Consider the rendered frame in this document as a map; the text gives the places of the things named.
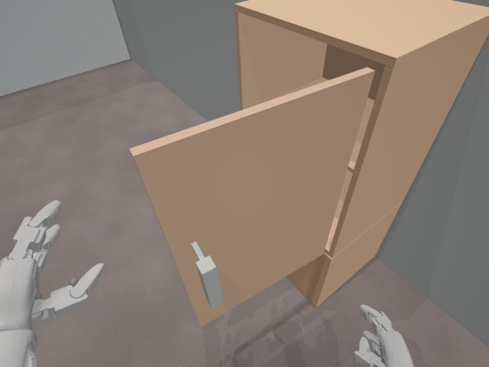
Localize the handle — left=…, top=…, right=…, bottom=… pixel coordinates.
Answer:
left=191, top=242, right=224, bottom=310

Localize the cupboard door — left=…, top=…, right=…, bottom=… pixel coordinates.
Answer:
left=129, top=67, right=375, bottom=327

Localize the robot right hand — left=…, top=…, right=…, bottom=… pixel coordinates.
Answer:
left=355, top=304, right=414, bottom=367

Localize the left robot forearm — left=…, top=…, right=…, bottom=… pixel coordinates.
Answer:
left=0, top=328, right=37, bottom=367

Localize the robot left hand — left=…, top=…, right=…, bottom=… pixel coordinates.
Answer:
left=0, top=200, right=105, bottom=330

